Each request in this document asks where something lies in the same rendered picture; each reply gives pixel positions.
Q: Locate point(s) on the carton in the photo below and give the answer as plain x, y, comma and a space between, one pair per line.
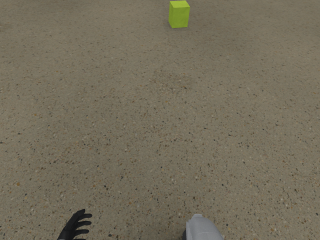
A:
178, 14

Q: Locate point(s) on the left robot hand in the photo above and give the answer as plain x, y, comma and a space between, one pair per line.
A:
69, 231

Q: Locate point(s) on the right robot thigh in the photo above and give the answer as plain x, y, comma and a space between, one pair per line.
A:
201, 228

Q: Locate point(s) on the robot right shin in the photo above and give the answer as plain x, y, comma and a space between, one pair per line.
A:
197, 215

